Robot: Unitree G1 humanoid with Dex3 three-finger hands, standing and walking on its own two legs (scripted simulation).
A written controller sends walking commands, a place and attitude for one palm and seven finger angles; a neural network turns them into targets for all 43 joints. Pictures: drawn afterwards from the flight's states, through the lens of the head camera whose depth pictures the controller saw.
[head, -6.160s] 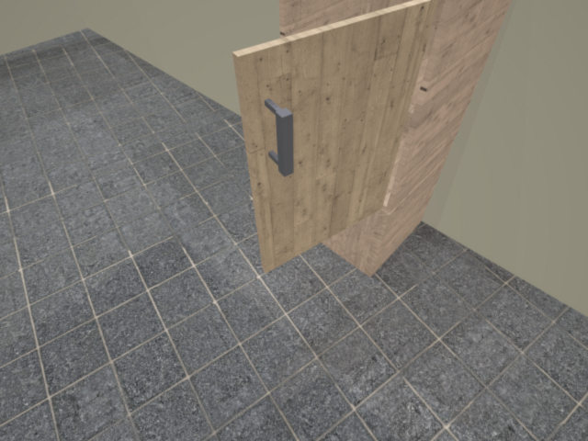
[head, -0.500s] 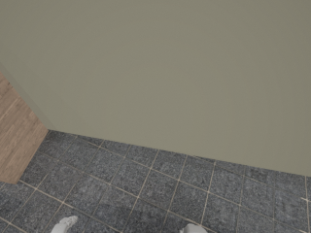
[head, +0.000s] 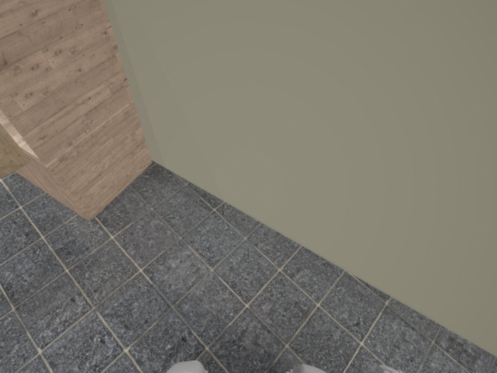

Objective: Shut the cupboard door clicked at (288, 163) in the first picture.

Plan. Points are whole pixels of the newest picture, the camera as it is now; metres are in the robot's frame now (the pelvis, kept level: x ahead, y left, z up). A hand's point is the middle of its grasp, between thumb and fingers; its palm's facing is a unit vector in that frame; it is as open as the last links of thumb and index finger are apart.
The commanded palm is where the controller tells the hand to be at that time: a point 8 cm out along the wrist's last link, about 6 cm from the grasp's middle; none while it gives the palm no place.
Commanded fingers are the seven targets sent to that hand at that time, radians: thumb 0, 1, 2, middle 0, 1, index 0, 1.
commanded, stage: turn to face it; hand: left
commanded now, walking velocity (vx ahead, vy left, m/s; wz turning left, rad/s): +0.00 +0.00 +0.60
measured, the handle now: out of the picture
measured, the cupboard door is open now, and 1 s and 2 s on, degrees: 77 77 77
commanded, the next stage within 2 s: take the last steps up to it in 1.28 s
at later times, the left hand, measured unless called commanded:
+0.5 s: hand out of the picture +0.05 +0.17 -0.14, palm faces +0.29 -0.92 -0.26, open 7.4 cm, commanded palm none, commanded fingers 0.00 0.90 0.90 -0.20 -0.30 -0.20 -0.30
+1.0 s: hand out of the picture -0.01 +0.23 -0.14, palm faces +0.56 -0.79 -0.25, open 7.4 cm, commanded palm none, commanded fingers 0.00 0.90 0.90 -0.20 -0.30 -0.20 -0.30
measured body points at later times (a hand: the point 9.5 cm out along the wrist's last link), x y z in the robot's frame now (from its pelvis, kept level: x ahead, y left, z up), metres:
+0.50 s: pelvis +0.01 -0.04 +0.02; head +0.06 -0.04 +0.46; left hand +0.03 +0.22 -0.12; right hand +0.16 -0.27 -0.14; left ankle -0.05 +0.08 -0.64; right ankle +0.04 -0.16 -0.72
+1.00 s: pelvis +0.02 -0.01 +0.02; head +0.05 +0.03 +0.47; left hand -0.04 +0.27 -0.12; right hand +0.21 -0.18 -0.12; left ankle -0.03 +0.08 -0.72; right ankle +0.10 -0.14 -0.67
